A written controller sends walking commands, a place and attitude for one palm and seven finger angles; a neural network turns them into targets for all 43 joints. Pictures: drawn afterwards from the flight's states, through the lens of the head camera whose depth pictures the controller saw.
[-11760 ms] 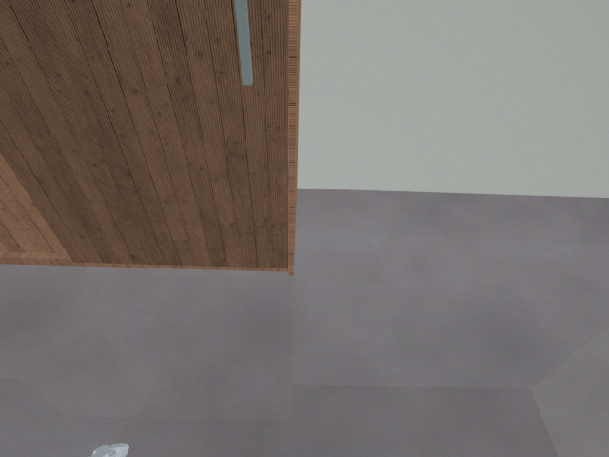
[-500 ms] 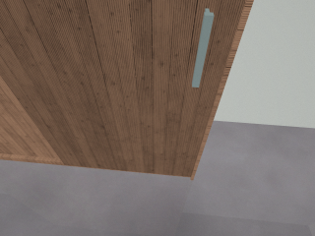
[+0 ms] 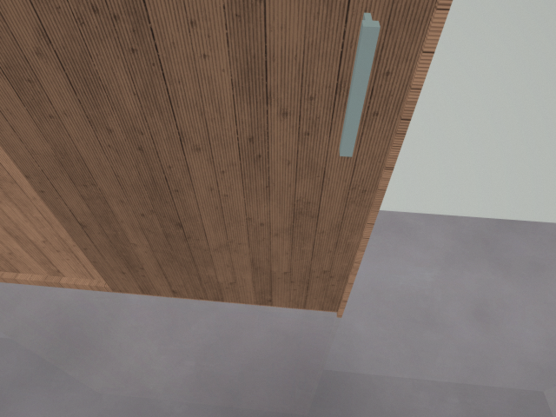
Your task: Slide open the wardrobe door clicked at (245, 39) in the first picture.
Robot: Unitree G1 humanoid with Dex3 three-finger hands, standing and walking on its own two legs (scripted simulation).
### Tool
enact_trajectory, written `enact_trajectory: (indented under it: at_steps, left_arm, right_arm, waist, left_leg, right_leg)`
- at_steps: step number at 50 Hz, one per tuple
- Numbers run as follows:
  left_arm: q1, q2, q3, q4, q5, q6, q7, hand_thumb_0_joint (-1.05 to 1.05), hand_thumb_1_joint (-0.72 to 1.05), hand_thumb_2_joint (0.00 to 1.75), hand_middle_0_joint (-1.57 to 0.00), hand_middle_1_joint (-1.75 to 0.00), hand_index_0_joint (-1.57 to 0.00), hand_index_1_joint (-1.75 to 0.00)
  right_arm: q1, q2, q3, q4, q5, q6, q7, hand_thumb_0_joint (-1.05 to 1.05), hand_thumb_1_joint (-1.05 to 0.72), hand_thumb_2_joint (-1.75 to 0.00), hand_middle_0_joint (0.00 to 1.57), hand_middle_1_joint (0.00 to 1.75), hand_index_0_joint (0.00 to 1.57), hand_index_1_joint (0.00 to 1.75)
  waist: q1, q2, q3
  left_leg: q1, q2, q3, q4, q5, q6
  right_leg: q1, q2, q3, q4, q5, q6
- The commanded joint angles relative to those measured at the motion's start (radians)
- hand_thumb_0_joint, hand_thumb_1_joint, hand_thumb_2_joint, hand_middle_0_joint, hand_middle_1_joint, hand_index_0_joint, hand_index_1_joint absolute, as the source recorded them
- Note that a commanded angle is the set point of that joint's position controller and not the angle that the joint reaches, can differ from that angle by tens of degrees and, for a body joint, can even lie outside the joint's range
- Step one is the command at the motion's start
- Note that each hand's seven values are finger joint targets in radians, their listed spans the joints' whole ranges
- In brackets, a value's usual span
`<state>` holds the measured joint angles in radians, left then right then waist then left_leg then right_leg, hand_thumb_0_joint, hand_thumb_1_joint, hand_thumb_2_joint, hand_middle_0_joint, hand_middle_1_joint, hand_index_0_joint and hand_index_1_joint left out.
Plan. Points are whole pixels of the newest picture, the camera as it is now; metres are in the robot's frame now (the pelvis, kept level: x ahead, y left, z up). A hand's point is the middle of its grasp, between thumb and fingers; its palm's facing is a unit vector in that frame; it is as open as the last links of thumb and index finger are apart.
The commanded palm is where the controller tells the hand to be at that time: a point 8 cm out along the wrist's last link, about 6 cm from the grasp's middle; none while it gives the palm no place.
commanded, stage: look again from close up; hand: right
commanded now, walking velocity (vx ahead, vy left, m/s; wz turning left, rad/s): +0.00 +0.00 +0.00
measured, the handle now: (355, 91) +0.58 -0.09 +0.19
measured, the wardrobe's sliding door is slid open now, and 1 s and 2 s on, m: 0.00 0.00 0.00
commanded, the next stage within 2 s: shuffle to correct the standing spot in 0.04 s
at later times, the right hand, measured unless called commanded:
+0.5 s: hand out of the picture +0.02 -0.13 -0.18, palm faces +0.01 +0.99 -0.16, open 7.4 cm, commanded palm none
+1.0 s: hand out of the picture +0.13 -0.14 -0.19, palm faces +0.04 +0.99 -0.14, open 7.4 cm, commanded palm none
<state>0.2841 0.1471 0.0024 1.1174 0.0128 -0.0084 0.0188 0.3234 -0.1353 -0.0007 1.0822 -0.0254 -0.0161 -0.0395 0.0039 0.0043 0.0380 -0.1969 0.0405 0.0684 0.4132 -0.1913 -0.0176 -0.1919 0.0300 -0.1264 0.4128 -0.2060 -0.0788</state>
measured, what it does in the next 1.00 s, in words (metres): walks ahead: right foot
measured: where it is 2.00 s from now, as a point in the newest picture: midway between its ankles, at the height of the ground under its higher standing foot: outside the picture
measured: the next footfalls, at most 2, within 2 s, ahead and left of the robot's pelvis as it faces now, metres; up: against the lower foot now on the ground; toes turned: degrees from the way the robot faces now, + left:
right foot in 0.82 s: +0.23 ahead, -0.06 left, +0.00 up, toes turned -3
left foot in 1.22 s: +0.14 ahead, +0.16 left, +0.00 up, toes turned -1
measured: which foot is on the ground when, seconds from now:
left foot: down 0.00-0.86, up 0.88-1.00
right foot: down 0.00-0.52, up 0.54-0.80, down 0.82-1.00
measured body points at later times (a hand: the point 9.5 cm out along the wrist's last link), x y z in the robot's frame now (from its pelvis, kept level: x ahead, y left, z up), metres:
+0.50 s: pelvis +0.06 +0.02 -0.01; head +0.06 +0.03 +0.44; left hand +0.02 +0.24 -0.17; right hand +0.02 -0.19 -0.16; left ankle +0.03 +0.13 -0.74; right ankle +0.02 -0.06 -0.74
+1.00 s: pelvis +0.15 +0.01 -0.01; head +0.20 -0.01 +0.44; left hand +0.23 +0.24 -0.15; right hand +0.13 -0.20 -0.18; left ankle +0.07 +0.15 -0.68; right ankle +0.20 -0.07 -0.74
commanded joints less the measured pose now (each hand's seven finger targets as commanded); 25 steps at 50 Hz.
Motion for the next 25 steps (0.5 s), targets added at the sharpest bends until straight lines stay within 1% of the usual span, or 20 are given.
enact_trajectory:
  at_steps: [1, 5, 7, 8, 9, 10, 11, 12, 13, 14, 15, 16, 17, 18, 19, 21, 22, 23, 24, 25]
  left_arm:
    - [0.047, 0.122, 0.023, -0.027, -0.003, -0.018, 0.005, 0.00, 0.90, 0.90, -0.20, -0.30, -0.20, -0.30]
    - [0.036, 0.135, 0.022, -0.025, -0.003, -0.019, 0.006, 0.00, 0.90, 0.90, -0.20, -0.30, -0.20, -0.30]
    - [0.027, 0.141, 0.021, -0.027, -0.004, -0.019, 0.005, 0.00, 0.90, 0.90, -0.20, -0.30, -0.20, -0.30]
    - [0.032, 0.112, 0.014, -0.017, -0.002, -0.019, 0.006, 0.00, 0.90, 0.90, -0.20, -0.30, -0.20, -0.30]
    - [0.048, 0.092, 0.008, -0.007, 0.000, -0.016, 0.007, 0.00, 0.90, 0.90, -0.20, -0.30, -0.20, -0.30]
    - [0.054, 0.092, 0.009, -0.003, 0.001, -0.013, 0.007, 0.00, 0.90, 0.90, -0.20, -0.30, -0.20, -0.30]
    - [0.051, 0.101, 0.013, -0.002, 0.002, -0.009, 0.007, 0.00, 0.90, 0.90, -0.20, -0.30, -0.20, -0.30]
    - [0.057, 0.111, 0.018, -0.005, 0.003, -0.005, 0.007, 0.00, 0.90, 0.90, -0.20, -0.30, -0.20, -0.30]
    - [0.055, 0.124, 0.023, -0.004, 0.004, -0.003, 0.009, 0.00, 0.90, 0.90, -0.20, -0.30, -0.20, -0.30]
    - [0.060, 0.135, 0.029, -0.006, 0.005, -0.001, 0.010, 0.00, 0.90, 0.90, -0.20, -0.30, -0.20, -0.30]
    - [0.060, 0.145, 0.034, -0.009, 0.004, -0.002, 0.011, 0.00, 0.90, 0.90, -0.20, -0.30, -0.20, -0.30]
    - [0.070, 0.149, 0.038, -0.008, 0.004, -0.003, 0.014, 0.00, 0.90, 0.90, -0.20, -0.30, -0.20, -0.30]
    - [0.082, 0.151, 0.040, -0.010, 0.003, -0.006, 0.016, 0.00, 0.90, 0.90, -0.20, -0.30, -0.20, -0.30]
    - [0.089, 0.151, 0.043, -0.008, 0.004, -0.008, 0.018, 0.00, 0.90, 0.90, -0.20, -0.30, -0.20, -0.30]
    - [0.104, 0.149, 0.044, -0.006, 0.006, -0.010, 0.021, 0.00, 0.90, 0.90, -0.20, -0.30, -0.20, -0.30]
    - [0.117, 0.142, 0.046, -0.006, 0.006, -0.015, 0.025, 0.00, 0.90, 0.90, -0.20, -0.30, -0.20, -0.30]
    - [0.116, 0.133, 0.046, -0.006, 0.005, -0.017, 0.026, 0.00, 0.90, 0.90, -0.20, -0.30, -0.20, -0.30]
    - [0.113, 0.119, 0.042, -0.009, 0.005, -0.020, 0.028, 0.00, 0.90, 0.90, -0.20, -0.30, -0.20, -0.30]
    - [0.100, 0.098, 0.037, -0.016, 0.004, -0.025, 0.028, 0.00, 0.90, 0.90, -0.20, -0.30, -0.20, -0.30]
    - [0.084, 0.067, 0.032, -0.027, 0.000, -0.028, 0.027, 0.00, 0.90, 0.90, -0.20, -0.30, -0.20, -0.30]
  right_arm:
    - [0.063, -0.105, -0.017, -0.025, 0.004, -0.013, -0.006, 0.00, -0.90, -0.90, 0.20, 0.30, 0.20, 0.30]
    - [0.050, -0.116, -0.017, -0.025, 0.004, -0.012, -0.005, 0.00, -0.90, -0.90, 0.20, 0.30, 0.20, 0.30]
    - [0.048, -0.122, -0.017, -0.023, 0.003, -0.012, -0.006, 0.00, -0.90, -0.90, 0.20, 0.30, 0.20, 0.30]
    - [0.055, -0.094, -0.011, -0.012, 0.005, -0.009, -0.006, 0.00, -0.90, -0.90, 0.20, 0.30, 0.20, 0.30]
    - [0.068, -0.071, -0.004, -0.001, 0.006, -0.005, -0.006, 0.00, -0.90, -0.90, 0.20, 0.30, 0.20, 0.30]
    - [0.075, -0.067, -0.003, 0.003, 0.006, 0.000, -0.004, 0.00, -0.90, -0.90, 0.20, 0.30, 0.20, 0.30]
    - [0.075, -0.066, -0.004, 0.004, 0.003, 0.004, -0.001, 0.00, -0.90, -0.90, 0.20, 0.30, 0.20, 0.30]
    - [0.078, -0.065, -0.005, 0.003, 0.000, 0.007, 0.002, 0.00, -0.90, -0.90, 0.20, 0.30, 0.20, 0.30]
    - [0.076, -0.060, -0.008, 0.002, -0.003, 0.012, 0.006, 0.00, -0.90, -0.90, 0.20, 0.30, 0.20, 0.30]
    - [0.076, -0.059, -0.010, -0.001, -0.008, 0.016, 0.010, 0.00, -0.90, -0.90, 0.20, 0.30, 0.20, 0.30]
    - [0.086, -0.054, -0.012, -0.004, -0.010, 0.017, 0.013, 0.00, -0.90, -0.90, 0.20, 0.30, 0.20, 0.30]
    - [0.086, -0.052, -0.015, -0.007, -0.012, 0.019, 0.017, 0.00, -0.90, -0.90, 0.20, 0.30, 0.20, 0.30]
    - [0.089, -0.052, -0.016, -0.009, -0.013, 0.018, 0.020, 0.00, -0.90, -0.90, 0.20, 0.30, 0.20, 0.30]
    - [0.092, -0.046, -0.019, -0.012, -0.013, 0.018, 0.023, 0.00, -0.90, -0.90, 0.20, 0.30, 0.20, 0.30]
    - [0.088, -0.042, -0.022, -0.017, -0.014, 0.018, 0.026, 0.00, -0.90, -0.90, 0.20, 0.30, 0.20, 0.30]
    - [0.101, -0.034, -0.027, -0.022, -0.012, 0.013, 0.030, 0.00, -0.90, -0.90, 0.20, 0.30, 0.20, 0.30]
    - [0.115, -0.035, -0.030, -0.018, -0.011, 0.010, 0.031, 0.00, -0.90, -0.90, 0.20, 0.30, 0.20, 0.30]
    - [0.138, -0.037, -0.033, -0.012, -0.009, 0.006, 0.029, 0.00, -0.90, -0.90, 0.20, 0.30, 0.20, 0.30]
    - [0.174, -0.046, -0.038, -0.002, -0.007, 0.001, 0.026, 0.00, -0.90, -0.90, 0.20, 0.30, 0.20, 0.30]
    - [0.221, -0.069, -0.046, 0.013, -0.009, -0.004, 0.019, 0.00, -0.90, -0.90, 0.20, 0.30, 0.20, 0.30]
  waist:
    - [-0.002, 0.001, 0.036]
    - [-0.002, 0.008, 0.041]
    - [-0.005, -0.003, 0.038]
    - [-0.001, -0.004, 0.024]
    - [0.000, -0.008, 0.014]
    - [0.001, -0.013, 0.020]
    - [0.001, -0.017, 0.041]
    - [0.002, -0.024, 0.051]
    - [0.003, -0.050, 0.084]
    - [0.004, -0.063, 0.108]
    - [0.000, -0.075, 0.121]
    - [0.004, -0.068, 0.136]
    - [0.003, -0.066, 0.129]
    - [0.004, -0.068, 0.136]
    - [0.008, -0.056, 0.132]
    - [0.005, -0.048, 0.110]
    - [-0.003, -0.036, 0.107]
    - [-0.013, -0.018, 0.093]
    - [-0.029, 0.015, 0.080]
    - [-0.047, 0.144, 0.077]
  left_leg:
    - [-0.002, 0.082, -0.090, -0.072, 0.029, 0.037]
    - [0.005, 0.083, -0.089, -0.074, 0.034, 0.036]
    - [0.012, 0.085, -0.086, -0.076, 0.041, 0.035]
    - [0.018, 0.083, -0.081, -0.076, 0.030, 0.029]
    - [0.021, 0.079, -0.075, -0.070, 0.000, 0.023]
    - [0.012, 0.072, -0.068, -0.059, -0.042, 0.023]
    - [-0.008, 0.062, -0.057, -0.043, -0.085, 0.022]
    - [-0.026, 0.049, -0.044, -0.021, -0.122, 0.022]
    - [-0.050, 0.036, -0.025, 0.009, -0.147, 0.019]
    - [-0.070, 0.022, -0.008, 0.047, -0.155, 0.017]
    - [-0.095, 0.019, 0.004, 0.076, -0.154, 0.016]
    - [-0.112, 0.013, 0.008, 0.104, -0.151, 0.018]
    - [-0.136, 0.015, 0.008, 0.125, -0.148, 0.020]
    - [-0.157, 0.017, 0.010, 0.141, -0.150, 0.020]
    - [-0.167, 0.017, 0.009, 0.145, -0.150, 0.021]
    - [-0.150, 0.018, 0.010, 0.102, -0.128, 0.025]
    - [-0.114, 0.022, 0.007, 0.071, -0.094, 0.030]
    - [-0.047, 0.036, -0.015, 0.039, -0.066, 0.039]
    - [0.040, 0.068, -0.057, 0.017, -0.047, 0.055]
    - [0.151, 0.133, -0.150, -0.037, -0.005, 0.090]
  right_leg:
    - [-0.032, -0.154, 0.172, -0.138, -0.021, 0.038]
    - [-0.026, -0.157, 0.175, -0.144, -0.007, 0.038]
    - [-0.023, -0.159, 0.177, -0.147, 0.006, 0.038]
    - [-0.010, -0.161, 0.176, -0.154, -0.014, 0.042]
    - [-0.003, -0.163, 0.179, -0.163, -0.067, 0.045]
    - [-0.008, -0.169, 0.187, -0.175, -0.141, 0.044]
    - [-0.019, -0.178, 0.199, -0.191, -0.222, 0.040]
    - [-0.028, -0.195, 0.221, -0.213, -0.297, 0.031]
    - [-0.050, -0.214, 0.242, -0.246, -0.372, 0.024]
    - [-0.066, -0.234, 0.270, -0.271, -0.427, 0.013]
    - [-0.058, -0.256, 0.286, -0.280, -0.441, -0.003]
    - [-0.063, -0.274, 0.303, -0.280, -0.443, -0.017]
    - [-0.036, -0.288, 0.319, -0.272, -0.420, -0.033]
    - [-0.023, -0.301, 0.322, -0.258, -0.394, -0.046]
    - [-0.008, -0.307, 0.326, -0.240, -0.354, -0.055]
    - [0.018, -0.302, 0.297, -0.180, -0.238, -0.058]
    - [-0.004, -0.289, 0.268, -0.142, -0.174, -0.049]
    - [-0.046, -0.260, 0.228, -0.091, -0.114, -0.033]
    - [-0.115, -0.216, 0.175, -0.022, -0.095, -0.013]
    - [-0.226, -0.139, 0.075, 0.109, -0.094, 0.017]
